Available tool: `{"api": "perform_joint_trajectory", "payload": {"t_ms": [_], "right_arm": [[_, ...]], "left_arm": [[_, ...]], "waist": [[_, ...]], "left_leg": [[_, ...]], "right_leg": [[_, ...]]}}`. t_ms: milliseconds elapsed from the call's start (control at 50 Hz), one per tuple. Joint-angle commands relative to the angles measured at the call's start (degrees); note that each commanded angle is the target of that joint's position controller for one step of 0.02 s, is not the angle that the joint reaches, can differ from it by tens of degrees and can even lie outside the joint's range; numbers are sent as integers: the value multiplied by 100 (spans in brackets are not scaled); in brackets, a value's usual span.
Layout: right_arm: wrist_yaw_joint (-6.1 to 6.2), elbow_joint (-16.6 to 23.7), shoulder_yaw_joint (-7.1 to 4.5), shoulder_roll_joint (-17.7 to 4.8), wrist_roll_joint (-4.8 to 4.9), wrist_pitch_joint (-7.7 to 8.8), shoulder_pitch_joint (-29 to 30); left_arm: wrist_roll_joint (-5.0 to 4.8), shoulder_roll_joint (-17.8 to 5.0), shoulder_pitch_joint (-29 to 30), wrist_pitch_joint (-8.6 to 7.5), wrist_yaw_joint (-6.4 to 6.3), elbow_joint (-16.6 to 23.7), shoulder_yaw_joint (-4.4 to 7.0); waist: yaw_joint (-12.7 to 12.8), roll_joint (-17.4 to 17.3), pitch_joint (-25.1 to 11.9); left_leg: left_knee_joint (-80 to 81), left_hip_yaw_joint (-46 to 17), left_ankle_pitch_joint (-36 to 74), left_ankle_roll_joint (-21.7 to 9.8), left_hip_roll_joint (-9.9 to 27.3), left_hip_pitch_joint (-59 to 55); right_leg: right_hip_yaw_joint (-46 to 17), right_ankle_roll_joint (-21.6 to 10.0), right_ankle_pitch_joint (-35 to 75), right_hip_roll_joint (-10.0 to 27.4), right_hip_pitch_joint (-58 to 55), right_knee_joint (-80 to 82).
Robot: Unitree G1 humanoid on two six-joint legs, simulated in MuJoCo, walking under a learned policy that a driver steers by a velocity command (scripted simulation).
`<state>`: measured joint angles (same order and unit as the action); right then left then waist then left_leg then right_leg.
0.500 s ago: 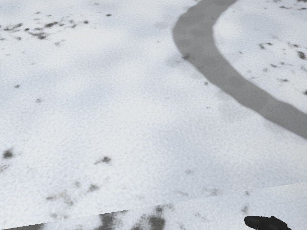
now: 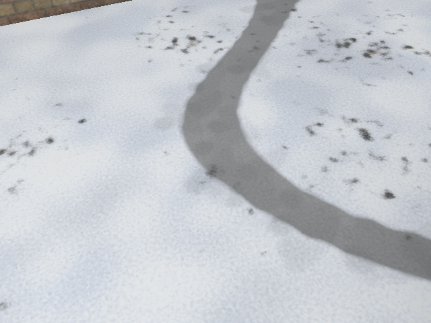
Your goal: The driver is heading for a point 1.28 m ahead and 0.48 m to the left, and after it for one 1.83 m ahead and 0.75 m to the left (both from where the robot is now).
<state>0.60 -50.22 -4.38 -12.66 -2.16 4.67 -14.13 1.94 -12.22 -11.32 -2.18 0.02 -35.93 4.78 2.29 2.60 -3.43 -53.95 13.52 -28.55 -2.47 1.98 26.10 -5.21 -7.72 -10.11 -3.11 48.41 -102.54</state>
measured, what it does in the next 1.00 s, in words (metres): climbs, turning left: right foot, then left foot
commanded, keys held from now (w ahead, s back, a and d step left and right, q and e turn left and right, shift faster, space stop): w+q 1.00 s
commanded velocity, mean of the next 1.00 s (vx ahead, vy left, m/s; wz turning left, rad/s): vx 0.50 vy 0.00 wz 0.32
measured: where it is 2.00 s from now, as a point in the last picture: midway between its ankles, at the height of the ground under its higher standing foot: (149, 203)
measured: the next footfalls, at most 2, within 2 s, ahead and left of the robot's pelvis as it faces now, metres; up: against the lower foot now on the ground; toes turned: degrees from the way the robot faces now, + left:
right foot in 0.28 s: +0.31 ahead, -0.10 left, +0.00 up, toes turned -2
left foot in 0.78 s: +0.61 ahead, +0.16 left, +0.00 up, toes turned +20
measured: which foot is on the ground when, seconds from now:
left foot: down 0.00-0.28, up 0.30-0.76, down 0.78-1.00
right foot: up 0.00-0.26, down 0.28-0.76, up 0.78-1.00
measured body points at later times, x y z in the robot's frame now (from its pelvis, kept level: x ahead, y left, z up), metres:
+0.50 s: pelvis +0.30 -0.02 +0.06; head +0.30 -0.03 +0.51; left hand +0.32 +0.24 -0.05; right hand +0.44 -0.26 -0.06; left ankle +0.29 +0.13 -0.59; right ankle +0.27 -0.10 -0.68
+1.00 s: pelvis +0.56 +0.10 +0.06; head +0.59 +0.12 +0.51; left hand +0.62 +0.39 -0.05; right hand +0.72 -0.13 -0.06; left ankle +0.57 +0.14 -0.68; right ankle +0.65 -0.05 -0.59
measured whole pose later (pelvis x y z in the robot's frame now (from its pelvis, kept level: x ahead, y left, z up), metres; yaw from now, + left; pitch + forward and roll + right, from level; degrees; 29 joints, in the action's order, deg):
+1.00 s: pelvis +0.56 +0.10 +0.06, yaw +23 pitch +2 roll +0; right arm -0.4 -43.1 -4.2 -15.1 -0.4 1.9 -20.4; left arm 2.9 -13.6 -9.7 -2.7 0.1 -38.6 1.5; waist -1.5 1.3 0.9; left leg -23.5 -0.3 -9.9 -8.3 -8.6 15.4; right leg -1.9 1.8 -17.7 5.9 35.7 -65.9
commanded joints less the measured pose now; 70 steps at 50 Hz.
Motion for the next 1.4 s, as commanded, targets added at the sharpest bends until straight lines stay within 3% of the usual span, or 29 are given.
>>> {"api": "perform_joint_trajectory", "payload": {"t_ms": [20,100,140,180,220,260,280,300,320,360,400,500,680,720,760,780,800,820,860,920,1020,1220,1260,1300,1320,1340,1360,1380,1400], "right_arm": [[-27,270,194,208,92,271,595],[38,260,39,-552,157,442,130],[42,158,11,-638,149,371,-618],[2,95,-21,-731,137,269,-995],[-13,68,-55,-900,160,177,-1178],[12,140,-88,-1046,250,88,-1045],[0,397,-21,-784,274,89,-906],[-67,816,199,167,348,100,-1223],[-48,771,83,-309,352,59,-1074],[-66,960,33,-407,248,76,-438],[-117,835,-1,-431,101,-79,-688],[-259,1070,16,-232,-20,-339,-83],[-465,1577,108,-253,30,-316,1199],[-401,1588,45,-392,-5,-327,934],[-313,1290,-97,-619,-38,-262,-354],[-225,1047,-249,-1017,-89,-233,-1227],[-140,1152,-414,-1767,-81,-222,-949],[-115,1334,-466,-1800,163,-305,-1107],[-9,1240,-313,-1256,167,-322,-668],[-46,1243,-133,-801,220,-229,-298],[-84,1010,-185,-1107,214,-135,-806],[-15,853,-192,-1202,118,-167,-1569],[29,865,-199,-1265,133,-210,-1405],[16,955,-214,-1368,127,-179,-998],[-17,947,-187,-1281,172,-132,-927],[-77,1128,-62,-912,221,-76,-1029],[-73,1221,7,-516,331,-85,-1800],[-4,988,-29,-1007,110,-162,-1711],[-52,975,-39,-1027,62,-177,-1196]], "left_arm": [[-71,-80,-289,120,78,358,-116],[-99,-219,157,15,311,203,-72],[-157,130,747,-31,404,214,-189],[-93,149,1204,-75,390,347,-181],[-13,-16,969,-154,333,314,-117],[114,-328,-434,-302,228,-70,20],[269,-724,-1328,-360,113,-223,131],[395,-1393,-1486,-419,11,-144,227],[226,-1308,-1583,-347,-78,-60,259],[16,-526,-807,-428,-25,-136,16],[-44,-237,-683,-503,-32,-232,-86],[-84,-436,-1036,-632,-52,-619,-76],[-64,-852,-1301,-494,-114,-1019,-11],[-53,-1028,-1335,-400,-162,-1078,23],[-57,-1283,-1219,-251,-200,-1042,91],[-17,-1176,-1206,-224,-197,-885,60],[-74,-369,-1553,-214,-105,-485,-110],[-74,-695,-1097,-272,-60,-216,-70],[-112,-692,-435,-411,-31,-101,-130],[108,-657,-679,-187,-6,-190,-165],[107,-537,24,52,2,-44,-278],[-2,-563,1744,-125,137,251,-361],[-47,-709,1558,-151,134,270,-325],[-55,-950,538,-216,54,-34,-232],[-31,-1116,-246,-313,-1,-239,-155],[90,-1617,-1161,-350,-109,-224,-31],[165,-2018,-1091,-264,-135,-200,60],[48,-1529,-822,-189,-95,-209,29],[-6,-1022,-518,-179,-65,-199,-89]], "waist": [[391,-403,945],[125,-309,509],[-336,-347,317],[-515,-567,446],[-402,-1038,259],[342,-1067,-339],[730,-735,-1022],[331,717,-1699],[584,374,-1933],[164,-53,-604],[-140,159,-174],[-298,145,606],[-67,114,928],[-214,316,610],[-822,253,-86],[-1140,-160,-680],[-532,-1634,-1055],[-869,-1431,-1759],[-631,-364,-480],[-72,-200,-81],[-223,-324,276],[-966,-721,480],[-715,-708,587],[-218,-741,230],[166,-529,-210],[447,71,-1098],[-28,1530,-1691],[-69,732,-1174],[-60,92,-413]], "left_leg": [[3895,-1493,1345,-472,1174,579],[4394,-669,2994,-641,777,-891],[4580,-669,3057,-630,727,-1604],[4361,-773,4191,-644,876,-2373],[3610,-771,6127,-569,976,-2879],[1962,-720,6073,-439,843,-2354],[614,-727,4022,-403,670,-1076],[-1206,-897,-278,-289,-120,1074],[-2220,-1525,-96,-274,-264,1658],[-1936,-1730,966,-244,166,1614],[-1700,-1667,1151,-93,307,1213],[-1289,-1641,1784,145,423,1816],[1505,-688,2645,-346,137,907],[1655,-422,1994,-607,-289,459],[2171,-458,1764,-889,-731,-976],[2183,-1258,1410,-1070,-329,-2420],[2475,-4042,1718,-1783,1355,-3999],[3583,-6101,1725,-2252,1729,-4407],[3673,-4470,2470,-1827,1450,-3109],[3869,-3364,3201,-1445,749,-1579],[4267,-3130,3004,-1364,472,-1325],[3599,-3359,3976,-1004,276,-2387],[3372,-3665,4246,-868,433,-2277],[2574,-3641,5220,-656,268,-2021],[1596,-3333,5142,-488,-86,-1698],[-1,-2889,3461,-354,-391,-993],[-1413,-2201,-476,-158,-1261,633],[-1922,-2152,-109,-205,-720,1209],[-1844,-2134,521,-174,-528,1143]], "right_leg": [[-337,127,222,340,-123,1906],[396,244,882,486,-997,4665],[1066,264,629,408,-1641,5837],[1245,252,323,245,-1727,6508],[1330,160,-105,-69,-2219,7013],[1077,-9,355,-84,-4039,7839],[136,-147,-230,905,-5593,7703],[-2440,-659,747,2859,-7349,7497],[-3221,-1035,498,3023,-6903,8108],[-1608,-577,401,2339,-5276,8484],[-687,-226,764,1948,-4430,8854],[281,-226,1182,1843,-4016,9469],[1741,194,2791,1715,-4789,9222],[1898,276,4718,1783,-5302,8327],[2029,366,4982,1705,-5124,6320],[1996,503,3421,1532,-4031,4704],[1806,808,-1603,542,-1621,2615],[542,888,-2012,36,-756,1630],[296,814,-858,675,-439,2076],[240,899,-874,948,-1341,3014],[333,1043,-178,977,-928,4188],[466,958,944,407,-1013,6598],[363,844,657,311,-1586,6905],[427,626,150,22,-3013,7294],[241,433,377,252,-4173,7581],[-1090,158,-860,1629,-5545,7691],[-3783,-624,-1016,2973,-6666,8330],[-4122,-697,-1675,2828,-6114,8482],[-3119,-562,-1495,2487,-5316,8595]]}}
Velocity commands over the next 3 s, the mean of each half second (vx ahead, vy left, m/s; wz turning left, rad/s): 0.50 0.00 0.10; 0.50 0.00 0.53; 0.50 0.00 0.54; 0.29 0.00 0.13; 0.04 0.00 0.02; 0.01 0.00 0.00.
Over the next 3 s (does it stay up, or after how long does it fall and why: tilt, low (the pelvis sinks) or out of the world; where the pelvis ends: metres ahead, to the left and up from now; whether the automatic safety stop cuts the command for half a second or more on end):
stays up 1.00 0.36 0.06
